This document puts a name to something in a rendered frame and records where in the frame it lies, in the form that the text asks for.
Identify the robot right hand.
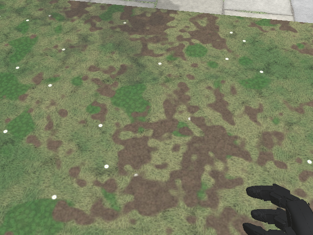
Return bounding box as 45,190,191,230
243,183,313,235

